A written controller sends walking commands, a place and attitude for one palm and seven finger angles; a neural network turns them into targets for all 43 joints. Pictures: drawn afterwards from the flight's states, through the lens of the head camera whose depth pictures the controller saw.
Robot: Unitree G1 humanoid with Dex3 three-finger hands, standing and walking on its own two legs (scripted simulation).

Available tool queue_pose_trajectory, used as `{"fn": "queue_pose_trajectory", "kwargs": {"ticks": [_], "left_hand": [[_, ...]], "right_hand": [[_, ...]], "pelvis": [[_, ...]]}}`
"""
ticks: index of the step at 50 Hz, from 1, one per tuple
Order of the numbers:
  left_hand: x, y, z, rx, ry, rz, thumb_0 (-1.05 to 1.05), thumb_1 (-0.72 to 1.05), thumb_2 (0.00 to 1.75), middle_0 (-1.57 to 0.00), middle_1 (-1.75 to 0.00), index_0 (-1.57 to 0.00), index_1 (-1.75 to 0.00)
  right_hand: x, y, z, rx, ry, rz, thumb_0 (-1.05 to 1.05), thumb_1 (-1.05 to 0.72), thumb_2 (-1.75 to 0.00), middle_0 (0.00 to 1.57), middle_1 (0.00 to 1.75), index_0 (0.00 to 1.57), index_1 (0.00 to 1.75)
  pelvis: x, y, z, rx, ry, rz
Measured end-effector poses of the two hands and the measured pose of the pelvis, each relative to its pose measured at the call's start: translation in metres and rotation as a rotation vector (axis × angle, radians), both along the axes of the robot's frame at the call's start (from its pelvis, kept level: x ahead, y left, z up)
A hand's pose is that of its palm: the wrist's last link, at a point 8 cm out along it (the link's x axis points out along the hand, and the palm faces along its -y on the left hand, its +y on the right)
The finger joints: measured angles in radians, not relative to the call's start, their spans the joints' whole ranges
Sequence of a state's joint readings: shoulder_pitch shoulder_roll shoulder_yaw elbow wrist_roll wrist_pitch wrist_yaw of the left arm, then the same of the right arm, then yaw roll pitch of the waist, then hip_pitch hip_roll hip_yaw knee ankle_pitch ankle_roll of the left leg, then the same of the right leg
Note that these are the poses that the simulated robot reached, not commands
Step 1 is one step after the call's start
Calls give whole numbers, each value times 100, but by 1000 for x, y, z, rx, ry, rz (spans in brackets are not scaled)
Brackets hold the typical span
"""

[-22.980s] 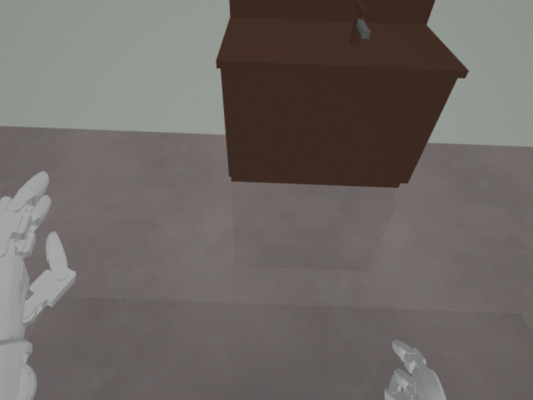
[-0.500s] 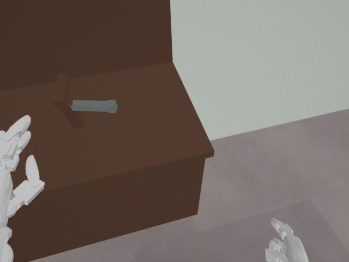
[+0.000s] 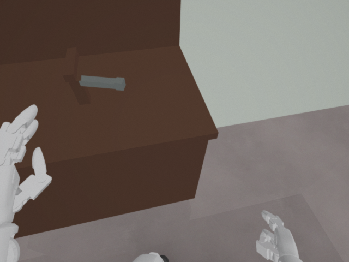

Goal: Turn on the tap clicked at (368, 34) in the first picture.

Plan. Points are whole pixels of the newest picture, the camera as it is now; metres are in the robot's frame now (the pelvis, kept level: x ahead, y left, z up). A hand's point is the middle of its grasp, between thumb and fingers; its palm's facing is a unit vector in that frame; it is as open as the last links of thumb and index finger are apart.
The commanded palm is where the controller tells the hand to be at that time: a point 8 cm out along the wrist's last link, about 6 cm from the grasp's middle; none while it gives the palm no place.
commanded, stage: step back with the hand held close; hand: left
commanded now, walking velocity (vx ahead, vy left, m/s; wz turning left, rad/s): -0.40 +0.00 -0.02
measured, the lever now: (120, 83) +0.58 +0.22 +0.05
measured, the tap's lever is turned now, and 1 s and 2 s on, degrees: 71 71 71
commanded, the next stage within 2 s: stop stepping back and stand still in 0.42 s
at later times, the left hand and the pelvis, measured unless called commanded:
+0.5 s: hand (1, 230) +0.13 +0.25 +0.17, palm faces +0.34 -0.88 -0.34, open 7.4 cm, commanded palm +0.09 +0.29 +0.19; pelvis -0.08 +0.02 +0.00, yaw -3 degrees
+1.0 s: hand out of the picture +0.08 +0.28 +0.16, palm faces +0.34 -0.90 -0.27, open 7.4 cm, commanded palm +0.02 +0.33 +0.19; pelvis -0.16 +0.06 +0.00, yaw -4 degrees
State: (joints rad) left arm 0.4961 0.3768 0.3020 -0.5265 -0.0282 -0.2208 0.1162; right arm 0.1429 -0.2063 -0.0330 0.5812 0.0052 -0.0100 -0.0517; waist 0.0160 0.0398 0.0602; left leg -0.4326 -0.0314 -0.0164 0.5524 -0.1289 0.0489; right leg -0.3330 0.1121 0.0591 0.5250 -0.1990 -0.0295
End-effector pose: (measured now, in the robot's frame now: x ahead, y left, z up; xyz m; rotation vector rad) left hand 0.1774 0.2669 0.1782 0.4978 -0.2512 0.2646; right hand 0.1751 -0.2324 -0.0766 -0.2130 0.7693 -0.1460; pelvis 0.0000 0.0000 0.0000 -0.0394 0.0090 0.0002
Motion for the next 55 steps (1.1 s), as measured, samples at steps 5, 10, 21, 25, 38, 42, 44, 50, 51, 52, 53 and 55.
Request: {"fn": "queue_pose_trajectory", "kwargs": {"ticks": [5, 10, 21, 25, 38, 42, 44, 50, 51, 52, 53, 55], "left_hand": [[-17, 12, 5, 24, -39, -13, 1, 89, 90, -22, -30, -21, -30], [-35, 34, 6, 45, -70, 32, 1, 89, 90, -22, -30, -21, -30], [-80, 41, 6, -41, -64, 102, 1, 89, 90, -21, -30, -20, -30], [-81, 22, 3, -74, -84, -5, 1, 89, 90, -21, -30, -20, -30], [-99, 30, 11, -52, 46, -121, 1, 89, 90, -21, -30, -21, -30], [-132, 37, 16, 18, 38, -89, 1, 89, 90, -22, -30, -21, -30], [-141, 43, 15, -3, 5, -64, 1, 89, 90, -22, -30, -21, -30], [-137, 59, -6, -159, -88, -4, 1, 89, 90, -21, -30, -21, -30], [-136, 60, -9, -167, -86, -6, 1, 89, 90, -21, -30, -21, -30], [-136, 61, -9, -162, -77, -11, 1, 89, 90, -21, -30, -21, -30], [-136, 61, -8, -145, -65, -15, 1, 89, 90, -21, -30, -20, -30], [-140, 60, -2, -101, -40, -24, 1, 89, 90, -21, -30, -20, -30]], "right_hand": [[-12, -2, 9, -39, -26, -16, 1, -91, -90, 21, 30, 21, 30], [-30, 5, 11, -73, -27, -5, 1, -91, -90, 20, 30, 20, 29], [-62, 45, 3, 16, -6, 85, 1, -91, -90, 20, 30, 20, 30], [-81, 50, -3, 31, 3, 66, 1, -91, -90, 21, 30, 21, 30], [-179, 27, 40, -33, -77, -126, 1, -91, -90, 21, 30, 21, 30], [-206, 16, 27, -69, -27, -130, 1, -91, -90, 21, 30, 21, 30], [-218, 13, 18, -77, 8, -142, 1, -91, -90, 21, 30, 20, 30], [-243, 20, 5, -108, 17, -173, 1, -91, -90, 20, 30, 20, 30], [-245, 23, 4, -105, 9, -178, 1, -91, -90, 20, 30, 20, 30], [-246, 28, 2, -93, -2, -185, 1, -91, -90, 20, 30, 20, 29], [-247, 33, 2, -74, -14, -192, 1, -91, -90, 20, 30, 20, 29], [-248, 44, 1, -27, -31, -191, 1, -91, -90, 20, 30, 20, 29]], "pelvis": [[-13, 6, -2, -15, -1, 19], [-26, 17, -4, -28, -9, 26], [-66, 16, 2, -16, 49, -5], [-84, 21, 1, -22, 22, -49], [-130, 42, 20, -5, -14, -103], [-144, 44, 14, 23, -16, -103], [-151, 48, 11, 18, -33, -111], [-158, 61, -2, 6, -51, -71], [-161, 64, -4, 10, -61, -69], [-163, 65, -4, 16, -68, -75], [-165, 66, -4, 21, -73, -81], [-165, 65, 0, 27, -74, -81]]}}
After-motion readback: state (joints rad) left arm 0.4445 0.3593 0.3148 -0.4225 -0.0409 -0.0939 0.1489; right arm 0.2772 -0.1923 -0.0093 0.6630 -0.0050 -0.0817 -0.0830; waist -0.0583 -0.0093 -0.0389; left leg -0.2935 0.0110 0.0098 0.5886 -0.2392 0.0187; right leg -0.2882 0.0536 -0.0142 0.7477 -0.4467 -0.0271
